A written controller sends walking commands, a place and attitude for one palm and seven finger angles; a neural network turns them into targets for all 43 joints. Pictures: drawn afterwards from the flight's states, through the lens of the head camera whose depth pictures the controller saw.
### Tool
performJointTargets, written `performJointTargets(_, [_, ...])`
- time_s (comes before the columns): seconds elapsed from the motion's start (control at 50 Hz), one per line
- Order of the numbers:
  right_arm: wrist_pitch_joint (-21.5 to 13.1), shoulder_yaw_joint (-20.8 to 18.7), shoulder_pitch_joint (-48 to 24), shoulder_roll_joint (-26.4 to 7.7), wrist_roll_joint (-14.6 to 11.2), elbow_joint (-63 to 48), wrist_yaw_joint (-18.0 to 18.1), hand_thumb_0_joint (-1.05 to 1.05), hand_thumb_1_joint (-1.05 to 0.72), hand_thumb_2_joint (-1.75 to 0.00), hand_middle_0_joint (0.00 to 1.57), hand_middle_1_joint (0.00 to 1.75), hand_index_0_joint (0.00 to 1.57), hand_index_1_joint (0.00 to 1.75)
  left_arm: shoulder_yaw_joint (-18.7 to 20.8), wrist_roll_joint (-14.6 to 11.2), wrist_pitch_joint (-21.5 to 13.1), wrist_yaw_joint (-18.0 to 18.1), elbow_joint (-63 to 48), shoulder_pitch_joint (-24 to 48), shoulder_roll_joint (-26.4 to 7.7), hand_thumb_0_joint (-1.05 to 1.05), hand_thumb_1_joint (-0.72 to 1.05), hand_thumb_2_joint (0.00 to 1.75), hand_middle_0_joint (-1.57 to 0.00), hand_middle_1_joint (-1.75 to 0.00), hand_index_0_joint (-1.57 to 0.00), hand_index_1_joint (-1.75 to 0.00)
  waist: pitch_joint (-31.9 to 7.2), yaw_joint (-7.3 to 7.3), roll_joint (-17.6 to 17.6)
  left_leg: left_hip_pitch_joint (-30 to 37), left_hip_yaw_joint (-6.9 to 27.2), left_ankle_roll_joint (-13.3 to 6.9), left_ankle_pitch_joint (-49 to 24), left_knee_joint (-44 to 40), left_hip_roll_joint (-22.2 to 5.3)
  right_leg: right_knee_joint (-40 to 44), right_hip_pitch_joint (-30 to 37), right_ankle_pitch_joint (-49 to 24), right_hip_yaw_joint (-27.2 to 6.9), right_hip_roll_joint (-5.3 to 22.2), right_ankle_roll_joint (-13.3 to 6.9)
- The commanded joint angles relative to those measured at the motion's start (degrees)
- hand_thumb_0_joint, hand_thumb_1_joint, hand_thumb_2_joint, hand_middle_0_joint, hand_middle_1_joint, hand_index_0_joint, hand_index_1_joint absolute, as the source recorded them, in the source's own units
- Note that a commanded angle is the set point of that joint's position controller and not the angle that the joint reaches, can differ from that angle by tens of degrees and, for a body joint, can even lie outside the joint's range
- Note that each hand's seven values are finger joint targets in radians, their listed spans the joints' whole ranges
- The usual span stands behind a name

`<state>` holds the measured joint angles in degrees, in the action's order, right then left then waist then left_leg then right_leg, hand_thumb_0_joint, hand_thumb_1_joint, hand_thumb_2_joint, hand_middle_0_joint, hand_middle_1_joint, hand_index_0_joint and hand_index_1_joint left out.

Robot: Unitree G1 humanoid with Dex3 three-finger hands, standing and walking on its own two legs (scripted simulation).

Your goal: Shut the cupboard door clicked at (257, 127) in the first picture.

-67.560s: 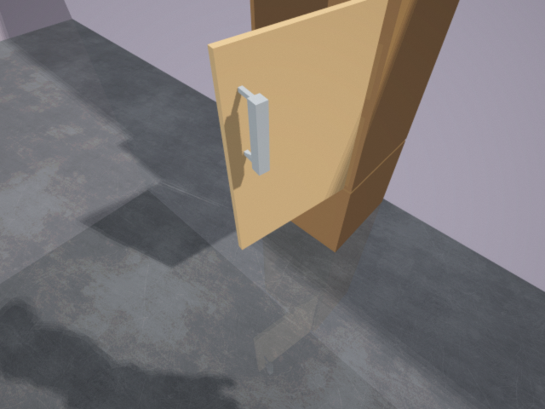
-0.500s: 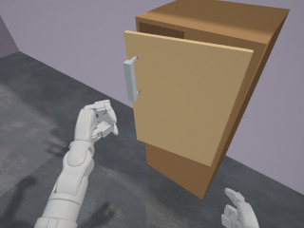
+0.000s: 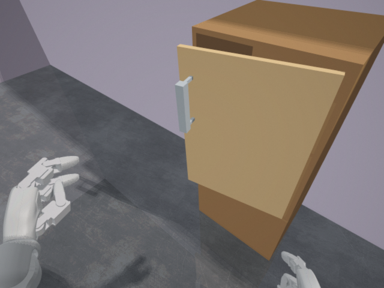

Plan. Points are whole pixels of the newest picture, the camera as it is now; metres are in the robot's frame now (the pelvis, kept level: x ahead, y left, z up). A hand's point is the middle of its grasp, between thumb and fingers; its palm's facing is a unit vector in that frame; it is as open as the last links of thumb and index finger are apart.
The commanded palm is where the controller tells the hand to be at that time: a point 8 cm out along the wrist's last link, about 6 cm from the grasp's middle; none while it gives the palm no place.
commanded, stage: draw the hand back to the body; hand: left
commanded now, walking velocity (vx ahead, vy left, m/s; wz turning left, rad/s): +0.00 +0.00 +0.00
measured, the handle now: (187, 104) +0.61 +0.09 +0.08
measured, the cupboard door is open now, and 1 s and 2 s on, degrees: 11 11 11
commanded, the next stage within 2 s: step back with the hand held close in 0.46 s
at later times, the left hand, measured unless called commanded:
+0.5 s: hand (47, 210) +0.18 +0.25 +0.16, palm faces +0.46 -0.81 -0.38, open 7.4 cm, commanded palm +0.14 +0.29 +0.17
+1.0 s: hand (30, 213) +0.18 +0.28 +0.16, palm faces +0.38 -0.78 -0.49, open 7.4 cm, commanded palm +0.12 +0.31 +0.17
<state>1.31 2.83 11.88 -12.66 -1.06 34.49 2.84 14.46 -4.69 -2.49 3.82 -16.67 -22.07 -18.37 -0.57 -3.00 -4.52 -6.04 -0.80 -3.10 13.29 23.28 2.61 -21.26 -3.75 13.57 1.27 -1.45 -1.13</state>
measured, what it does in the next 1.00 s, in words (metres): stands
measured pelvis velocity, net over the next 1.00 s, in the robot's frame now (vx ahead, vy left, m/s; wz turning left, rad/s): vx -0.03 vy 0.02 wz -0.01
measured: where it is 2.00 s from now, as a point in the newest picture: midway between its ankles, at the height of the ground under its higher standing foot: outside the picture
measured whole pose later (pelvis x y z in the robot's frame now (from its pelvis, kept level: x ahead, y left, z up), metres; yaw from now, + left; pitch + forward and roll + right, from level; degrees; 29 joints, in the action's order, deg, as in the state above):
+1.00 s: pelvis -0.03 +0.02 -0.01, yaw -1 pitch +0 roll -1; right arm 3.4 -0.8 10.4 -14.2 -1.7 31.5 5.0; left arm 23.8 -4.7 -7.3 7.0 -27.2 -31.5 -25.6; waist -0.5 -0.5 -1.7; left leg -16.7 -2.3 -4.4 14.0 30.1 3.2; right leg -29.2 -15.1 14.5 0.3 -0.6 0.3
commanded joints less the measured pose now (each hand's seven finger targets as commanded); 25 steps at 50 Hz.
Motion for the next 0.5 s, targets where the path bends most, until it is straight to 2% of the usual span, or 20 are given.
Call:
performJointTargets(0.0, [-5.1, -2.9, -9.1, -5.5, -0.1, -9.7, 0.5, 0.0, -0.9, -0.9, 0.2, 0.3, 0.2, 0.3, 12.2, 0.0, -5.2, 2.3, -18.5, 2.9, -14.3, 0.0, 0.9, 0.9, -0.28, -0.39, -0.28, -0.39, -6.1, -0.91, -1.5, 0.6, 3.1, 2.6, -14.7, -2.9, -3.5, 2.2, 0.0, -10.8, 0.0, 1.4, -0.4])
performJointTargets(0.02, [-5.5, -3.0, -9.0, -6.1, -0.1, -9.6, 0.5, 0.0, -0.9, -0.9, 0.2, 0.3, 0.2, 0.3, 13.7, 0.0, -5.1, 2.5, -18.6, 1.2, -15.5, 0.0, 0.9, 0.9, -0.25, -0.36, -0.25, -0.36, -5.3, -1.11, -2.0, -0.1, 3.2, 2.8, -15.4, -2.8, -3.5, 2.4, 0.2, -11.1, 0.0, 1.3, -0.5])
performJointTargets(0.04, [-5.8, -3.1, -8.9, -5.7, -0.3, -9.6, 0.6, 0.0, -0.9, -0.9, 0.2, 0.3, 0.2, 0.3, 13.9, -0.3, -5.2, 2.6, -19.3, 0.3, -15.0, 0.0, 0.9, 0.9, -0.23, -0.33, -0.23, -0.33, -5.0, -1.02, -2.9, 0.1, 2.9, 2.7, -15.0, -2.8, -3.5, 2.4, -0.3, -10.9, -0.2, 1.6, -0.4])
performJointTargets(0.06, [-6.1, -3.2, -8.7, -5.7, -0.2, -9.2, 0.6, 0.0, -0.9, -0.9, 0.2, 0.3, 0.2, 0.3, 14.7, -0.3, -5.2, 2.8, -18.8, -0.9, -15.3, 0.0, 0.9, 0.9, -0.2, -0.3, -0.2, -0.3, -3.5, -0.93, -2.1, -0.3, 3.0, 2.9, -14.1, -2.9, -3.6, 2.5, -1.2, -10.0, 0.1, 1.4, -0.4])
performJointTargets(0.08, [-6.4, -3.2, -8.8, -5.8, -0.2, -8.8, 0.5, 0.0, -0.9, -0.9, 0.2, 0.3, 0.2, 0.3, 11.7, -0.1, -5.3, 2.5, -17.9, 0.1, -12.3, 0.0, 0.9, 0.9, -0.2, -0.3, -0.2, -0.3, -1.4, -0.21, -1.8, -0.3, 2.9, 2.7, -12.7, -3.2, -3.5, 2.8, -2.9, -8.7, 0.1, 1.4, -0.4])
performJointTargets(0.12, [-7.0, -3.5, -8.3, -6.6, -0.1, -8.0, 0.6, 0.0, -0.9, -0.9, 0.2, 0.3, 0.2, 0.3, 9.0, 0.2, -4.9, 2.3, -14.6, 1.6, -9.8, 0.0, 0.9, 0.9, -0.2, -0.3, -0.2, -0.3, 2.1, 0.61, 1.2, -0.8, 3.4, 2.4, -9.7, -4.1, -3.8, 3.7, -5.5, -5.9, 0.2, 1.3, -0.2])
performJointTargets(0.18, [-7.3, -4.0, -7.7, -7.3, -0.3, -7.9, 0.9, 0.0, -0.9, -0.9, 0.2, 0.3, 0.2, 0.3, 8.0, 0.6, -4.9, 2.7, -13.3, 4.7, -9.6, 0.0, 0.9, 0.9, -0.2, -0.3, -0.2, -0.3, 1.5, 0.94, 2.9, -0.3, 3.7, 1.9, -6.5, -4.5, -3.8, 3.4, -6.3, -3.3, 0.1, 1.3, 0.0])
performJointTargets(0.2, [-7.4, -4.1, -7.8, -7.3, -0.2, -8.0, 1.2, 0.0, -0.9, -0.9, 0.2, 0.3, 0.2, 0.3, 8.7, 0.5, -5.0, 2.8, -13.2, 4.8, -10.4, 0.0, 0.9, 0.9, -0.2, -0.3, -0.2, -0.3, 0.2, 0.62, 4.1, -0.1, 3.5, 1.6, -6.2, -4.5, -3.5, 3.3, -5.6, -3.3, 0.0, 1.4, 0.1])
performJointTargets(0.24, [-7.6, -4.0, -8.0, -7.2, -0.1, -8.0, 1.2, 0.0, -0.9, -0.9, 0.2, 0.3, 0.2, 0.3, 9.2, 0.4, -5.2, 2.8, -14.1, 4.6, -11.0, 0.0, 0.9, 0.9, -0.2, -0.3, -0.2, -0.3, -2.2, 0.1, 4.3, 0.4, 3.3, 1.3, -7.3, -4.2, -3.3, 3.4, -3.8, -4.0, -0.3, 1.8, 0.0])
performJointTargets(0.28, [-7.9, -3.9, -8.4, -6.8, 0.1, -8.0, 1.4, 0.0, -0.9, -0.9, 0.2, 0.3, 0.2, 0.3, 10.7, 0.4, -5.7, 3.0, -15.9, 3.8, -12.4, 0.0, 0.9, 0.9, -0.2, -0.3, -0.2, -0.3, -4.8, -0.55, 2.6, 0.9, 2.9, 1.2, -8.7, -3.7, -3.0, 2.9, -2.1, -5.4, -0.5, 1.9, -0.1])
performJointTargets(0.32, [-8.2, -3.7, -8.5, -6.9, 0.2, -7.8, 1.3, 0.0, -0.9, -0.9, 0.2, 0.3, 0.2, 0.3, 12.6, 0.3, -5.9, 3.3, -17.6, 2.9, -14.6, 0.0, 0.9, 0.9, -0.2, -0.3, -0.2, -0.3, -5.7, -1.03, 0.5, 0.4, 2.9, 1.5, -9.8, -3.3, -2.9, 3.2, -0.6, -6.7, -0.9, 2.0, -0.2])
performJointTargets(0.34, [-8.4, -3.4, -8.7, -6.3, 0.2, -8.0, 1.3, 0.0, -0.9, -0.9, 0.2, 0.3, 0.2, 0.3, 12.3, 0.3, -6.0, 3.3, -18.8, 3.1, -14.2, 0.0, 0.9, 0.9, -0.2, -0.3, -0.2, -0.3, -5.9, -0.98, -1.1, 0.4, 2.7, 1.6, -10.7, -3.1, -2.8, 2.9, -0.3, -7.8, -1.0, 2.2, -0.2])
performJointTargets(0.4, [-8.5, -3.0, -9.0, -5.8, 0.2, -7.7, 1.1, 0.0, -0.9, -0.9, 0.2, 0.3, 0.2, 0.3, 12.3, 0.4, -5.7, 3.3, -18.3, 2.3, -13.7, 0.0, 0.9, 0.9, -0.2, -0.3, -0.2, -0.3, -2.6, -0.88, -3.8, -0.3, 2.6, 2.1, -11.0, -3.3, -2.9, 3.2, -1.6, -7.9, -0.7, 1.9, -0.4])
performJointTargets(0.46, [-8.4, -3.0, -8.9, -5.9, 0.2, -7.5, 1.1, 0.0, -0.9, -0.9, 0.2, 0.3, 0.2, 0.3, 12.1, 0.1, -5.4, 2.9, -15.8, 1.5, -12.7, 0.0, 0.9, 0.9, -0.2, -0.3, -0.2, -0.3, 0.6, -0.71, -1.4, -1.3, 2.7, 2.1, -10.1, -3.8, -3.2, 3.8, -2.7, -7.0, -0.6, 1.7, -0.4])
performJointTargets(0.48, [-8.3, -3.2, -8.9, -5.9, 0.2, -7.5, 1.1, 0.0, -0.9, -0.9, 0.2, 0.3, 0.2, 0.3, 12.1, 0.0, -5.4, 2.8, -15.2, 1.2, -12.5, 0.0, 0.9, 0.9, -0.2, -0.3, -0.2, -0.3, 0.6, -0.69, -0.5, -1.2, 2.6, 2.0, -9.9, -3.9, -3.2, 3.9, -2.9, -6.8, -0.6, 1.7, -0.3])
